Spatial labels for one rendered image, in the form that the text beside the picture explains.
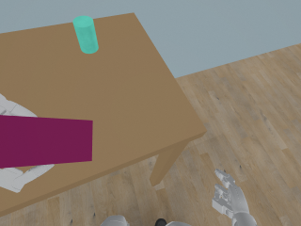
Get sponge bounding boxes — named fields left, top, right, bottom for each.
left=0, top=115, right=93, bottom=169

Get table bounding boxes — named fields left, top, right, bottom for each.
left=0, top=12, right=207, bottom=217

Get robot right forearm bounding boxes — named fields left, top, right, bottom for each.
left=231, top=212, right=258, bottom=226

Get robot left hand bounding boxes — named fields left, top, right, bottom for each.
left=0, top=93, right=55, bottom=193

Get left robot thigh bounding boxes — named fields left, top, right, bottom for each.
left=101, top=215, right=130, bottom=226

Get robot right hand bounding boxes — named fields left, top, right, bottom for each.
left=212, top=169, right=250, bottom=220

